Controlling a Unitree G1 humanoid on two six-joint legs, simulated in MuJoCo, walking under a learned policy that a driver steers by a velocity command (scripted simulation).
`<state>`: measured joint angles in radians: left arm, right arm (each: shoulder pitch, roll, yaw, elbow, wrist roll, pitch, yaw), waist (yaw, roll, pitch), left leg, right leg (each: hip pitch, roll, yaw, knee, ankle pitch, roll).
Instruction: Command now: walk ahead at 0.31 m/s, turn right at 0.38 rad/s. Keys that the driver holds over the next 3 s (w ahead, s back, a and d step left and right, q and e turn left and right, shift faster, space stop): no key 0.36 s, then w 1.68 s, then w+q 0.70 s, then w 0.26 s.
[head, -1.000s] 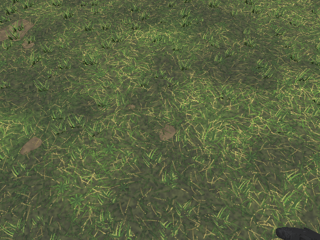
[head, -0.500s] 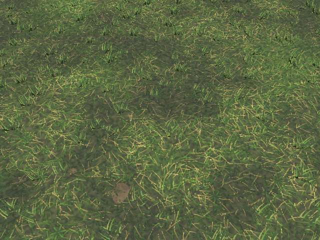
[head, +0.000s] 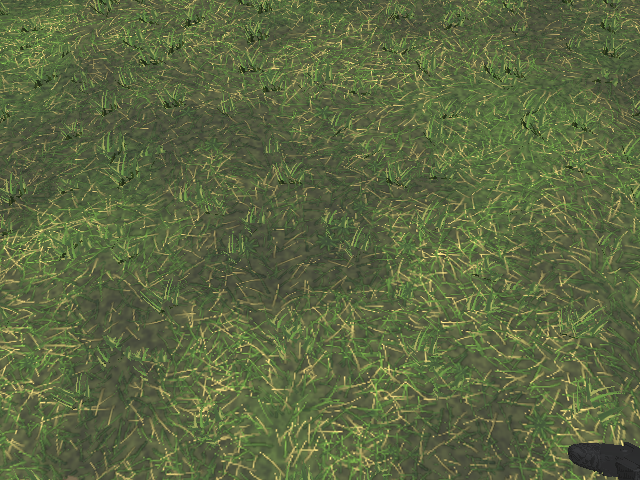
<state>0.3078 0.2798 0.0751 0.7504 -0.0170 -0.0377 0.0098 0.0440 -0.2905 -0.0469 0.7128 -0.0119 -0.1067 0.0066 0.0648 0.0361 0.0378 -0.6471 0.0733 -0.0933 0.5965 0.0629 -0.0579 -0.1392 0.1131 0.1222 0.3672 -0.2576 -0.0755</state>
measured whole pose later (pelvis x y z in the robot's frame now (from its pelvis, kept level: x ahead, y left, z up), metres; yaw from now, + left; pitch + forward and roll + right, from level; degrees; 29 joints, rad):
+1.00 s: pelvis +0.35 +0.02 -0.01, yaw -4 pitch +2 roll +1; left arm 0.06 0.25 0.04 0.67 -0.02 -0.08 -0.03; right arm 0.41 -0.28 -0.05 0.92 0.02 -0.06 0.00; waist -0.11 -0.02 0.02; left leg 0.05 -0.01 0.02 0.24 -0.33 0.01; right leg -0.60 -0.06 0.00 0.58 -0.03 -0.01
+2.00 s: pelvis +0.89 +0.00 +0.00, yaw -4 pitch +2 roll +2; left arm 0.10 0.28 0.05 0.78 -0.01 -0.07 -0.01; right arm 0.34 -0.26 -0.05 0.91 0.01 -0.08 0.01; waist -0.07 -0.04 0.01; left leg -0.03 -0.07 0.05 0.20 -0.20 0.06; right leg -0.67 -0.12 0.04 0.67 0.04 0.01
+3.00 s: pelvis +1.44 +0.03 +0.01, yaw +21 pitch +1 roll +0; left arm 0.09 0.30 0.06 0.82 0.00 -0.09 0.00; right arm 0.31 -0.24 -0.06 0.80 0.00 -0.06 0.00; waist -0.04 -0.04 0.03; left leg -0.11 -0.09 -0.02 0.27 -0.18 0.09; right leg -0.68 -0.14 0.05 0.82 -0.06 0.04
